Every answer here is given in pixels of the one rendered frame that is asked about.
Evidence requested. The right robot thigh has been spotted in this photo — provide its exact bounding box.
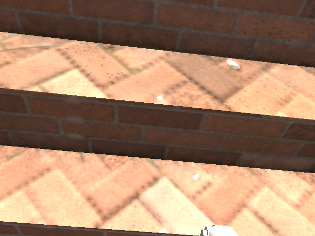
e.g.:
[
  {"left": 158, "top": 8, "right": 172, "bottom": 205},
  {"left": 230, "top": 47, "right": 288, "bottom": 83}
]
[{"left": 200, "top": 225, "right": 238, "bottom": 236}]

